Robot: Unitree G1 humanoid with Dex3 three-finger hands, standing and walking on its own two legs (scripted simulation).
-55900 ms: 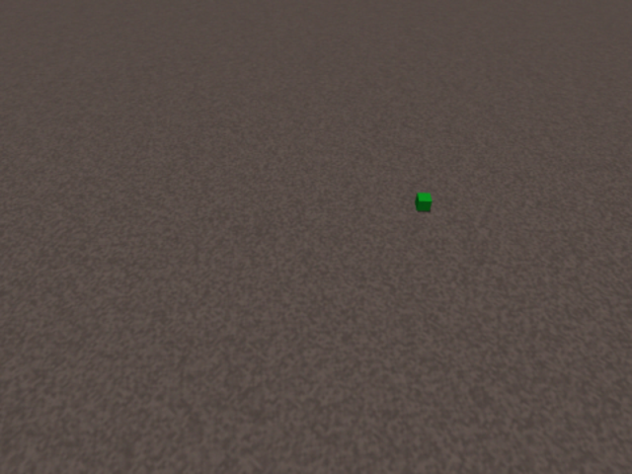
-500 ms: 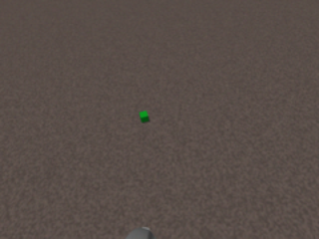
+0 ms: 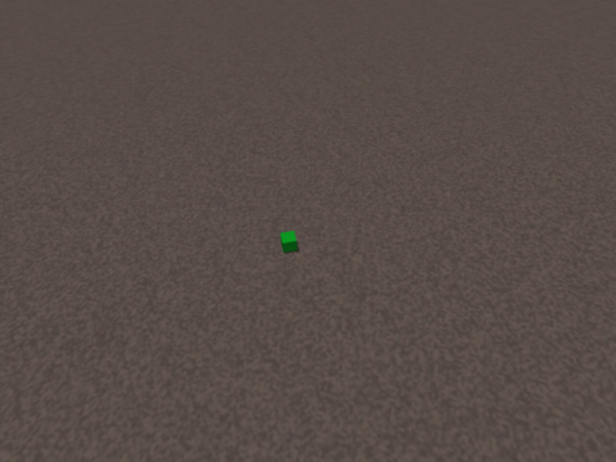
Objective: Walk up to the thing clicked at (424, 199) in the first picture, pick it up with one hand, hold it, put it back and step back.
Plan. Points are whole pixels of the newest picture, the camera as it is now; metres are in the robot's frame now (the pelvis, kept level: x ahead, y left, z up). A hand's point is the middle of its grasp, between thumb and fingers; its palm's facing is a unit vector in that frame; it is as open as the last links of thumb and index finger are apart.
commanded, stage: step back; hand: left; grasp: from above
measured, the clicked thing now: (288, 241) +1.11 +0.17 -0.74
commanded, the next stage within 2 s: stand in 0.50 s
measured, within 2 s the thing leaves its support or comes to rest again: neither
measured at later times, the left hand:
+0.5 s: hand out of the picture +0.14 +0.28 -0.14, palm faces -0.01 -0.93 -0.37, open 7.4 cm
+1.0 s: hand out of the picture +0.11 +0.27 -0.14, palm faces -0.04 -0.94 -0.33, open 7.4 cm
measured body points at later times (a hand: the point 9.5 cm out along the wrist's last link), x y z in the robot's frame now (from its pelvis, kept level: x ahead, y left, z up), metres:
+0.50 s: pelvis +0.04 +0.02 +0.01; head +0.06 +0.02 +0.46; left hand +0.14 +0.33 -0.12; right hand +0.15 -0.27 -0.12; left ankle +0.06 +0.15 -0.73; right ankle +0.02 -0.11 -0.73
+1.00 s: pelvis +0.02 +0.02 +0.02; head +0.03 +0.02 +0.47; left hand +0.11 +0.32 -0.12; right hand +0.09 -0.28 -0.12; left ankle +0.06 +0.15 -0.73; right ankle +0.02 -0.11 -0.73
